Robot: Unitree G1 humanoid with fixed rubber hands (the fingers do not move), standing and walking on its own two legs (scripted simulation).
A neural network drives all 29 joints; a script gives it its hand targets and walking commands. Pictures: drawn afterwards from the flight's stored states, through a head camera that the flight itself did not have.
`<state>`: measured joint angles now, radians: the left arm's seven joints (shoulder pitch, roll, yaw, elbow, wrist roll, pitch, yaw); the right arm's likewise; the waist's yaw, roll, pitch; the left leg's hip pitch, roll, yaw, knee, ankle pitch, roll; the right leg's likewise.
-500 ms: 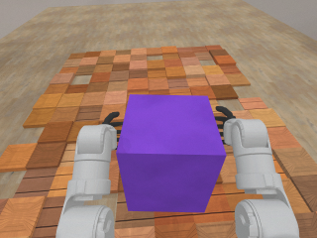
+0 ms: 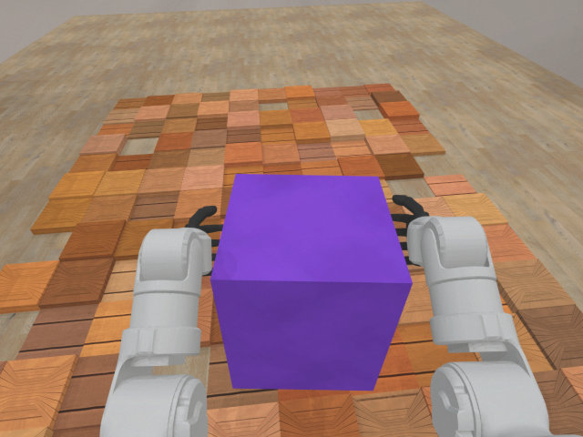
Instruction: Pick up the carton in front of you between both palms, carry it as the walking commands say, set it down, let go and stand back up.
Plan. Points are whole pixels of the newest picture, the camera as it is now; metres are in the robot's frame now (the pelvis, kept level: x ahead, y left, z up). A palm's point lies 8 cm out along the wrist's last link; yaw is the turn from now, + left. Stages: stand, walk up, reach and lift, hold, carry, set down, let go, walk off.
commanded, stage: carry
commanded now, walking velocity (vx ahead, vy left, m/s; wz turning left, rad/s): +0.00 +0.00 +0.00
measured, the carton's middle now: (305, 283) +0.34 -0.01 +0.06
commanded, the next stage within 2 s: none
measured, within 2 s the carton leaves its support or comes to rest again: neither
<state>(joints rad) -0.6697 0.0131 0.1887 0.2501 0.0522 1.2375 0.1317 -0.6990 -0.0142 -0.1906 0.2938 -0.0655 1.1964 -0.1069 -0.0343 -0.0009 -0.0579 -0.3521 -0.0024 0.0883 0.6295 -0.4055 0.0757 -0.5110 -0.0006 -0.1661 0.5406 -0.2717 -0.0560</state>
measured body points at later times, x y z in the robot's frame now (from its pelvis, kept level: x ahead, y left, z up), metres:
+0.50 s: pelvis +0.00 -0.01 +0.01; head -0.03 -0.01 +0.46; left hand +0.35 +0.14 +0.13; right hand +0.36 -0.17 +0.14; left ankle +0.06 +0.09 -0.73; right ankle +0.04 -0.09 -0.71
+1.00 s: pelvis +0.03 +0.00 +0.01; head +0.00 +0.00 +0.46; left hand +0.38 +0.16 +0.13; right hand +0.39 -0.15 +0.14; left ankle +0.06 +0.09 -0.73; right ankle +0.04 -0.09 -0.71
